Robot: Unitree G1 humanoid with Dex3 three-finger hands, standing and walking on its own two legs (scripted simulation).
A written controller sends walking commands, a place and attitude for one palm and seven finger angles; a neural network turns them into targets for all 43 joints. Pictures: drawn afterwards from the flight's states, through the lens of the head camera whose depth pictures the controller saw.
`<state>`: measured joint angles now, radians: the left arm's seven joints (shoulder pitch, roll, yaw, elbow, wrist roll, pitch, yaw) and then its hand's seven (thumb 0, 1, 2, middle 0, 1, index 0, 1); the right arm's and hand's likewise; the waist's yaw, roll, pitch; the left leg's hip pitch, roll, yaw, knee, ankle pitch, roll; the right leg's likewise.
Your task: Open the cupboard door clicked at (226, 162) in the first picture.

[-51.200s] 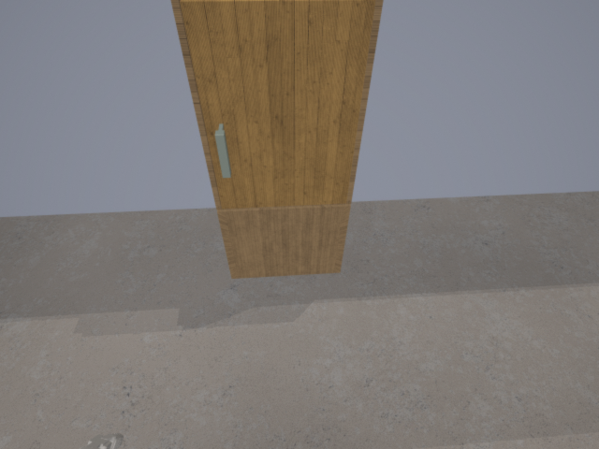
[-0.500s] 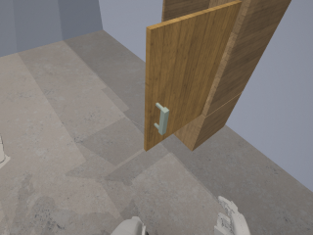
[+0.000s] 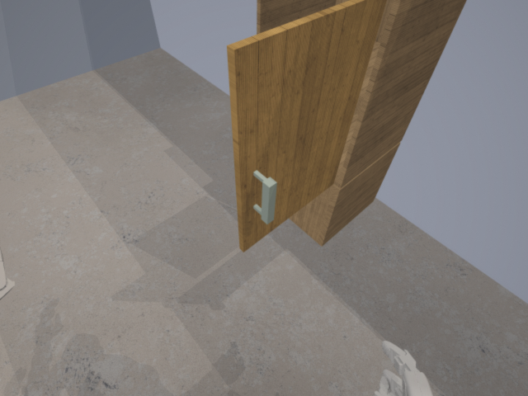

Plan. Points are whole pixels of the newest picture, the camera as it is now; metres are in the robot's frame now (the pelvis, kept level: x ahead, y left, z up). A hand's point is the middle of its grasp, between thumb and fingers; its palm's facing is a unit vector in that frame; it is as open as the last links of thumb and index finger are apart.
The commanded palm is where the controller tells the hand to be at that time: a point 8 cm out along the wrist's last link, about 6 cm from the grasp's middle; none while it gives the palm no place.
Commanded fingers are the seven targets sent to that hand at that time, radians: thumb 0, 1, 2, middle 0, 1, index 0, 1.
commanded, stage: stop stepping back and stand still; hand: left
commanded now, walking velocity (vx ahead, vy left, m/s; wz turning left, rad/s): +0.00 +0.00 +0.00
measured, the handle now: (262, 197) +0.55 +0.03 -0.10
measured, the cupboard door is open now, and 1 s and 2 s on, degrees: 90 90 90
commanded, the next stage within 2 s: let the arm hang, fingers relaxed in 0.44 s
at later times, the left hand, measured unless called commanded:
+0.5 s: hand (59, 275) +0.21 +0.23 +0.16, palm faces +0.41 -0.75 -0.51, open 7.4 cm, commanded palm +0.15 +0.27 +0.18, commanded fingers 0.00 0.90 0.90 -0.20 -0.30 -0.20 -0.30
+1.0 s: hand out of the picture -0.01 +0.16 -0.17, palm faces +0.08 -0.98 -0.20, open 7.1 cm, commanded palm none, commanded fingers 0.00 0.90 0.90 -0.20 -0.30 -0.20 -0.30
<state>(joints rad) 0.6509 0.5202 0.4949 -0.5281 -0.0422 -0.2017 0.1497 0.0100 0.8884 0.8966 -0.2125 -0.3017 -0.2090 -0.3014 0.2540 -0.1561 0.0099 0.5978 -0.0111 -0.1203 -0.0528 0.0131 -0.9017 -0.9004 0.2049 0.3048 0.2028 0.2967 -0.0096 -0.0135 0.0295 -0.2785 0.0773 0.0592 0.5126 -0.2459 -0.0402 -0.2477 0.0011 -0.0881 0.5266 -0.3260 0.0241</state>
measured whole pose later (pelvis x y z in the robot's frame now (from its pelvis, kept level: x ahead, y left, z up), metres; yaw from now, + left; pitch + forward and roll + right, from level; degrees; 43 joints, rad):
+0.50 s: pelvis +0.01 -0.03 +0.00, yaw +0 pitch +1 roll +0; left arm 0.56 0.40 0.41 -0.42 -0.05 -0.19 0.16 0.01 0.89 0.90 -0.21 -0.30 -0.21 -0.30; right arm 0.17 -0.21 0.00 0.60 0.01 -0.09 -0.06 0.01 -0.91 -0.90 0.20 0.30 0.20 0.30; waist 0.00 0.04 0.03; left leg -0.26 0.04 0.06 0.49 -0.25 -0.01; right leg -0.19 0.06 -0.10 0.44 -0.27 -0.08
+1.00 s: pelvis -0.02 -0.02 +0.00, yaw +3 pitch -1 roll -1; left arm 0.27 0.20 0.02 1.01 0.01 0.03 0.02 -0.02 0.97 0.90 -0.21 -0.30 -0.20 -0.30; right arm 0.29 -0.17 0.02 1.04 -0.04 0.05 -0.02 0.01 -0.91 -0.90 0.20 0.30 0.20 0.30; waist 0.00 -0.01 0.09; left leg -0.27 0.01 0.00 0.49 -0.20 0.00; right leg -0.18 0.03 -0.16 0.45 -0.25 -0.08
